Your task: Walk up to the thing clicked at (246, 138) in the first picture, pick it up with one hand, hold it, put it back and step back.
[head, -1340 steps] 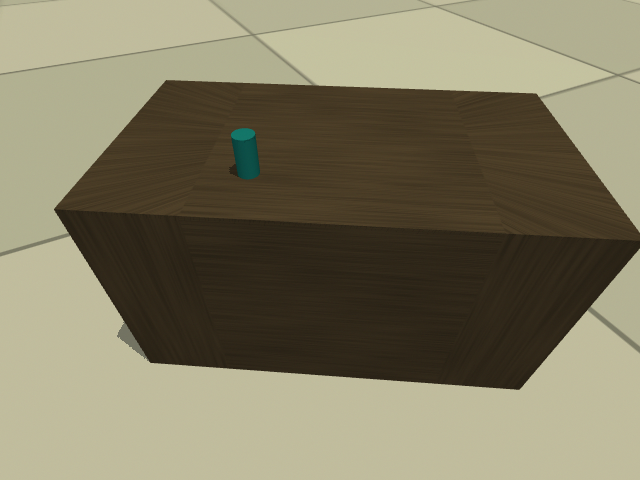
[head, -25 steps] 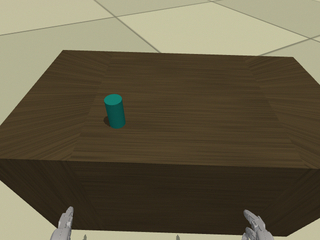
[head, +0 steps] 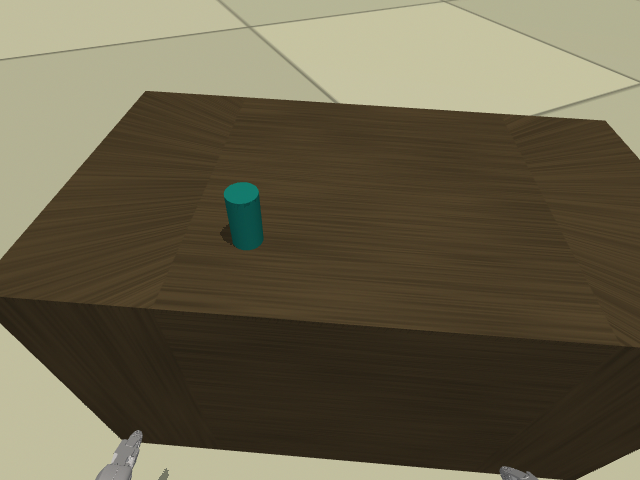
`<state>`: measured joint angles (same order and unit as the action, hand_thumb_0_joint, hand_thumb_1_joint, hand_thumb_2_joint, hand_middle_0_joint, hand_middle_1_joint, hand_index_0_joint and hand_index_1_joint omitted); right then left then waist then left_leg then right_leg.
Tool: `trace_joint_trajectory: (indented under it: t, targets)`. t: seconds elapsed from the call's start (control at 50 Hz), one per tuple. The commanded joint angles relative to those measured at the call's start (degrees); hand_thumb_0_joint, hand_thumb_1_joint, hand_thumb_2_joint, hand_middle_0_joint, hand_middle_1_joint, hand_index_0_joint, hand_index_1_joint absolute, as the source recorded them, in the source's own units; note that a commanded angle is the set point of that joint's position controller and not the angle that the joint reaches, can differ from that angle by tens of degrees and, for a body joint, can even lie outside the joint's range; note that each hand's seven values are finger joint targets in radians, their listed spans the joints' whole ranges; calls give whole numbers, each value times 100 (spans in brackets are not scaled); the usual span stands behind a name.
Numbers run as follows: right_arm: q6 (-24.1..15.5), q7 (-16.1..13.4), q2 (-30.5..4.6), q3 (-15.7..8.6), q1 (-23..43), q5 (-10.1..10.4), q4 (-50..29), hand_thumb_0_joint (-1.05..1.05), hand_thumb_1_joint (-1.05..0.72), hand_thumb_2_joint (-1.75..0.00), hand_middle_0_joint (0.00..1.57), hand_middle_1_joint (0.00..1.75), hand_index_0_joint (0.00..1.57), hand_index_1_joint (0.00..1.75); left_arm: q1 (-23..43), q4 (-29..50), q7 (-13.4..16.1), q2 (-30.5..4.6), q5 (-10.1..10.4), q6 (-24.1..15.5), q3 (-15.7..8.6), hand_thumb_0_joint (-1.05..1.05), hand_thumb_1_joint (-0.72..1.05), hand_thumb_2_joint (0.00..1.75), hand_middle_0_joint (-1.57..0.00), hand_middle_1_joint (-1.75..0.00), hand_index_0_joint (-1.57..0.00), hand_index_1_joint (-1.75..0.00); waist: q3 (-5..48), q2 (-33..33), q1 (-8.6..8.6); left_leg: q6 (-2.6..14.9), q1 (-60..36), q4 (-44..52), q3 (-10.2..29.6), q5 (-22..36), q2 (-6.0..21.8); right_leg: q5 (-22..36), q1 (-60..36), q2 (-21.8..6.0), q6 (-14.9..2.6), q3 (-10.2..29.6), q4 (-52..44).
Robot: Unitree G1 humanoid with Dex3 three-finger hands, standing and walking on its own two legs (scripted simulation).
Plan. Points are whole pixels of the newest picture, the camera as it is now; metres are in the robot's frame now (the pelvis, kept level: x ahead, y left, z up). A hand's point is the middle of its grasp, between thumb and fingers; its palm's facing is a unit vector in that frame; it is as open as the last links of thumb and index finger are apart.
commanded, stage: stand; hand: left
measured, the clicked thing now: (244, 217) +0.55 +0.15 +0.03
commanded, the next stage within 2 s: none
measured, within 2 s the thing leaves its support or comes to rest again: neither
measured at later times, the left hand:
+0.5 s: hand out of the picture +0.06 +0.24 -0.12, palm faces +0.01 -0.94 -0.35, open 10.3 cm
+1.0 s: hand out of the picture +0.06 +0.24 -0.11, palm faces +0.00 -0.94 -0.35, open 7.4 cm
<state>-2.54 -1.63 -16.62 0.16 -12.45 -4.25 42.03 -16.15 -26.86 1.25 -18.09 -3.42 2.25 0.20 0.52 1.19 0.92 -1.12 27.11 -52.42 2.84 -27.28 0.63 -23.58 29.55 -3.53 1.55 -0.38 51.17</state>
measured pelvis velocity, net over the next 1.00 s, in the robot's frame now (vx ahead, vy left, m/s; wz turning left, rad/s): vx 0.00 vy -0.02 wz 0.02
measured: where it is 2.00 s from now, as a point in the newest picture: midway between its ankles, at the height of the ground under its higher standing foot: outside the picture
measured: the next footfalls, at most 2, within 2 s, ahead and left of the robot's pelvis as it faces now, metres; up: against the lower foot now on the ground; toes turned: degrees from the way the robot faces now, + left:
none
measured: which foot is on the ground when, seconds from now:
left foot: down 0.00-1.00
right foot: down 0.00-1.00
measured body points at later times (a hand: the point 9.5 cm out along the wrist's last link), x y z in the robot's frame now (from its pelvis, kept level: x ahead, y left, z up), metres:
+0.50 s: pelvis +0.00 -0.01 +0.03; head +0.00 -0.01 +0.48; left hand +0.06 +0.29 -0.09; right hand +0.08 -0.29 -0.10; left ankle +0.00 +0.14 -0.69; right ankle +0.03 -0.15 -0.69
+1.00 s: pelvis +0.00 -0.02 +0.05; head +0.01 -0.02 +0.50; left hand +0.06 +0.29 -0.08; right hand +0.05 -0.32 -0.09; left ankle +0.00 +0.14 -0.69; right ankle +0.03 -0.15 -0.69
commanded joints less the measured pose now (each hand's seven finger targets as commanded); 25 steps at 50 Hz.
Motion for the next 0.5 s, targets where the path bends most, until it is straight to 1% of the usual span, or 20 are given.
trace_joint_trajectory:
  t: [0.0, 0.02, 0.06, 0.08, 0.1, 0.12, 0.14, 0.18, 0.22, 0.28, 0.32, 0.34, 0.36, 0.38, 0.42, 0.44, 0.48]
  targets:
    - [-118, 105, -1224, -561, 296, 154, -388, 0, -90, -90, 20, 30, 20, 30, 174, -209, -33, -980, 63, -426, -447, 0, -55, 5, -5, -5, -5, -5, 339, -331, 81, 536, -121, 1439, 462, 890, 195, 531, -717, -34, -547, 270, -1022]
    - [-108, 114, -1219, -551, 243, 147, -285, 0, -90, -90, 20, 30, 20, 30, 248, -412, -37, -1015, 71, -451, -458, 0, -52, 7, -5, -6, -5, -6, 417, -306, 43, 532, -191, 1439, 454, 1076, 211, 798, -870, -59, -531, 280, -984]
    - [-50, 124, -1224, -560, 276, 152, -102, 0, -90, -90, 20, 30, 20, 30, 311, -742, -21, -1063, 49, -473, -468, 0, -54, 6, -5, -6, -5, -6, 318, -224, 49, 533, -235, 1457, 436, 1047, 181, 727, -925, -94, -547, 330, -1182]
    - [-36, 124, -1221, -552, 189, 151, -10, 0, -90, -90, 20, 30, 20, 30, 394, -887, -17, -1112, 61, -478, -472, 0, -53, 7, -5, -6, -5, -6, 268, -170, -8, 533, -310, 1500, 441, 1088, 173, 734, -923, -121, -551, 378, -1229]
    - [-8, 123, -1239, -559, 194, 158, 83, 0, -90, -90, 20, 30, 20, 30, 387, -1023, -12, -1132, 58, -483, -464, 0, -45, 15, -13, -14, -13, -14, 206, -151, 15, 525, -317, 1488, 419, 1063, 150, 670, -955, -157, -565, 416, -1366]
    - [2, 115, -1255, -557, 162, 159, 157, 0, -90, -90, 20, 30, 20, 30, 404, -1159, -8, -1150, 85, -486, -458, 0, -37, 23, -20, -22, -20, -22, 247, -208, -18, 537, -494, 1527, 457, 1241, 181, 883, -954, -167, -559, 403, -1349]
    - [24, 119, -1247, -553, 147, 181, 245, 0, -90, -90, 20, 30, 20, 30, 428, -1301, 4, -1188, 82, -487, -459, 0, -29, 31, -20, -30, -20, -30, 206, -198, -17, 516, -454, 1589, 458, 1239, 181, 874, -1054, -190, -564, 399, -1423]
    - [35, 103, -1299, -554, 107, 190, 415, 0, -90, -90, 20, 30, 20, 30, 416, -1572, 18, -1215, 119, -479, -442, 0, -13, 47, -20, -30, -20, -30, 260, -192, -33, 493, -686, 1630, 458, 1538, 204, 1231, -1160, -227, -564, 399, -1495]
    - [60, 89, -1333, -545, 116, 207, 598, 0, -90, -90, 20, 30, 20, 30, 402, -1814, 34, -1240, 143, -463, -424, 0, 3, 63, -20, -30, -20, -30, 224, -221, -8, 478, -746, 1755, 500, 1635, 253, 1380, -1309, -234, -546, 328, -1561]
    - [79, 64, -1376, -506, 48, 224, 815, 0, -90, -90, 20, 30, 20, 30, 459, -2132, 50, -1328, 193, -451, -409, 0, 27, 87, -20, -30, -20, -30, 205, -172, -71, 452, -950, 1926, 522, 1898, 288, 1663, -1432, -279, -512, 346, -1710]
    - [86, 56, -1397, -491, 98, 242, 949, 0, -90, -90, 20, 30, 20, 30, 450, -2333, 58, -1318, 218, -440, -385, 0, 43, 90, -20, -30, -20, -30, 164, -259, -40, 429, -1020, 2061, 548, 1991, 321, 1724, -1574, -281, -482, 295, -1826]
    - [96, 56, -1378, -464, 99, 240, 1015, 0, -90, -90, 20, 30, 20, 30, 504, -2412, 53, -1305, 233, -419, -366, 0, 51, 90, -20, -30, -20, -30, 10, -244, -49, 416, -907, 2238, 598, 1822, 351, 1502, -1581, -251, -457, 264, -1879]
    - [88, 52, -1445, -453, 152, 246, 1073, 0, -90, -90, 20, 30, 20, 30, 522, -2490, 46, -1301, 236, -408, -353, 0, 59, 90, -20, -30, -20, -30, -69, -318, -20, 409, -961, 2368, 640, 1826, 389, 1472, -1602, -231, -434, 258, -1947]
    - [78, 50, -1435, -438, 170, 251, 1128, 0, -90, -90, 20, 30, 20, 30, 502, -2580, 44, -1276, 245, -404, -339, 0, 67, 90, -20, -30, -20, -30, -26, -352, -7, 405, -1008, 2443, 660, 1917, 419, 1527, -1713, -233, -414, 227, -1996]
    - [88, 51, -1438, -414, 277, 252, 1219, 0, -90, -90, 20, 30, 20, 30, 570, -2723, 43, -1277, 240, -391, -327, 0, 83, 90, -20, -30, -20, -30, -186, -400, 25, 377, -891, 2682, 703, 1604, 442, 1292, -1822, -226, -377, 207, -2175]
    - [93, 55, -1421, -401, 294, 264, 1267, 0, -90, -90, 20, 30, 20, 30, 616, -2806, 37, -1286, 237, -402, -318, 0, 90, 90, -20, -30, -20, -30, -156, -291, 8, 359, -977, 2679, 639, 1683, 412, 1398, -1913, -287, -383, 260, -2276]
    - [106, 56, -1387, -378, 264, 289, 1375, 0, -90, -90, 20, 30, 20, 30, 695, -2929, 22, -1324, 227, -416, -299, 0, 90, 90, -20, -30, -20, -30, -269, -127, -49, 317, -1093, 2799, 569, 1508, 374, 1232, -1857, -327, -373, 341, -2561]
